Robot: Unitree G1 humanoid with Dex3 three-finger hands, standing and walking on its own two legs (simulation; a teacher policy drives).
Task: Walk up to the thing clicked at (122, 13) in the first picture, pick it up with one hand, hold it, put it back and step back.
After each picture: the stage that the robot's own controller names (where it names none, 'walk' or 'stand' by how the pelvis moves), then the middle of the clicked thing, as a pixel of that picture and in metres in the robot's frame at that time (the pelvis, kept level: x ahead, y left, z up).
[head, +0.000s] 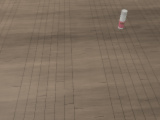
stand; (122, 19) +1.73 -0.51 -0.65
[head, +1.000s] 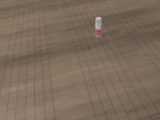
walk; (98, 27) +1.65 -0.06 -0.62
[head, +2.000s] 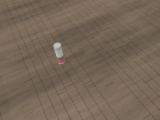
walk; (59, 54) +1.04 +0.30 -0.65
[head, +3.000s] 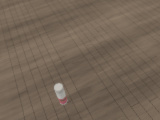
walk; (61, 94) +0.62 +0.26 -0.65
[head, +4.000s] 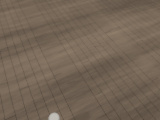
stand; out of the picture +0.41 +0.19 -0.64
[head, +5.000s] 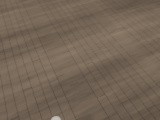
stand; out of the picture +0.38 +0.20 -0.66
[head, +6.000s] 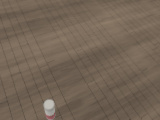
walk; (49, 110) +0.44 +0.17 -0.65
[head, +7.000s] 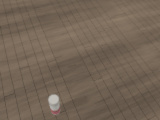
walk; (54, 105) +0.44 +0.18 -0.63
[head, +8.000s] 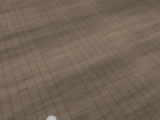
stand; out of the picture +0.39 +0.22 -0.65
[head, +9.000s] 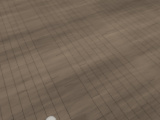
stand; out of the picture +0.40 +0.23 -0.66
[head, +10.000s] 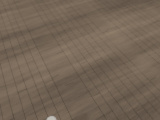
stand; out of the picture +0.38 +0.23 -0.66
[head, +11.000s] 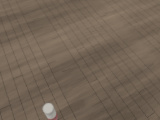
go down; (50, 113) +0.40 +0.22 -0.64
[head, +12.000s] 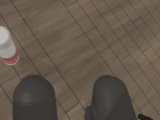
go down; (5, 48) +0.45 +0.29 -0.23
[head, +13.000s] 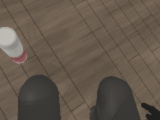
close in; (13, 48) +0.44 +0.29 -0.24
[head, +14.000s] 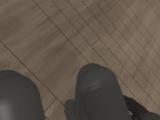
close in; out of the picture +0.41 +0.33 -0.15
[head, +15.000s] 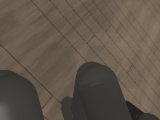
close; out of the picture +0.41 +0.33 -0.16
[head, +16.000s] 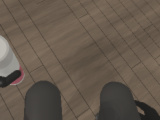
lift; (5, 65) +0.35 +0.26 -0.03
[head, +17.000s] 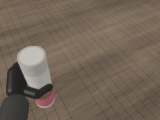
hold; (39, 81) +0.32 +0.15 +0.07
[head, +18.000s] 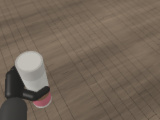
hold; (37, 84) +0.33 +0.17 +0.03
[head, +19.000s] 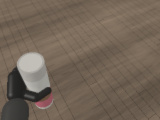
hold; (38, 85) +0.32 +0.16 +0.02
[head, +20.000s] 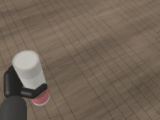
crouch; (34, 82) +0.34 +0.18 +0.00
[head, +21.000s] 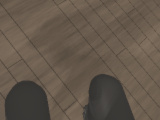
lower; out of the picture +0.46 +0.30 -0.06
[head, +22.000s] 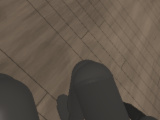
lower; out of the picture +0.43 +0.34 -0.16
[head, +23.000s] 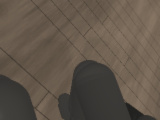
lower; out of the picture +0.42 +0.35 -0.16
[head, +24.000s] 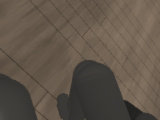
lower; out of the picture +0.42 +0.35 -0.16
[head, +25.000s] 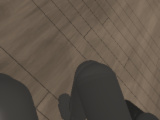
lower; out of the picture +0.41 +0.35 -0.16
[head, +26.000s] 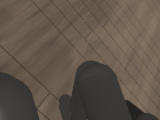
open; out of the picture +0.41 +0.34 -0.16
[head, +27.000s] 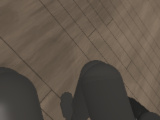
rise; out of the picture +0.40 +0.34 -0.16
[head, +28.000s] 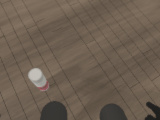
walk; (40, 80) +0.43 +0.25 -0.44
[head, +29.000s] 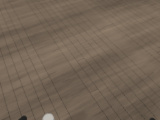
stand; out of the picture +0.40 +0.22 -0.60
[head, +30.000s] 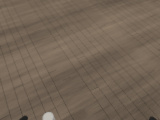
stand; out of the picture +0.40 +0.23 -0.60
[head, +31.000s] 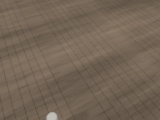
stand; out of the picture +0.41 +0.22 -0.63
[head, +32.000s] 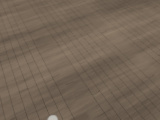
stand; out of the picture +0.40 +0.22 -0.66
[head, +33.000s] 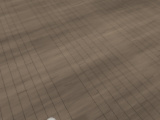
stand; out of the picture +0.39 +0.23 -0.66
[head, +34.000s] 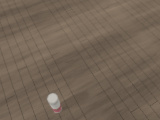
walk; (55, 103) +0.44 +0.21 -0.63
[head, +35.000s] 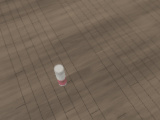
walk; (60, 75) +0.64 +0.19 -0.63
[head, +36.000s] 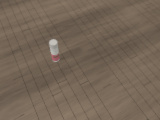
walk; (54, 51) +0.91 +0.25 -0.64
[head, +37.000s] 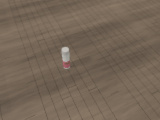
stand; (66, 58) +1.00 +0.19 -0.64
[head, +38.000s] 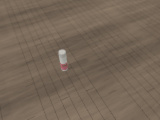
stand; (63, 60) +1.04 +0.22 -0.66
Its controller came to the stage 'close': yes
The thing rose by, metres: 0.67
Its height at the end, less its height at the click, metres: +0.00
